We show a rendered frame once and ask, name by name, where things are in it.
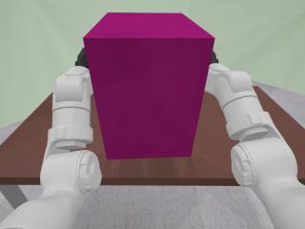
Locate right robot hand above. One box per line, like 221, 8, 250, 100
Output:
210, 51, 219, 65

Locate table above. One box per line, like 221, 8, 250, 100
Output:
0, 86, 305, 229

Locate right robot forearm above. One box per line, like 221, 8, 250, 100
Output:
204, 63, 298, 174

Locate carton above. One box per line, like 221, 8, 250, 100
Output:
83, 12, 215, 160

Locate left robot forearm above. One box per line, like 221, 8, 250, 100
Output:
40, 66, 93, 188

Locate left robot upper arm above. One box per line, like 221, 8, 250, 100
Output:
0, 150, 102, 229

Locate right robot upper arm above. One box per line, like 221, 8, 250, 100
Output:
231, 136, 305, 229

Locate left robot hand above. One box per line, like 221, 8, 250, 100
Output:
75, 48, 89, 69

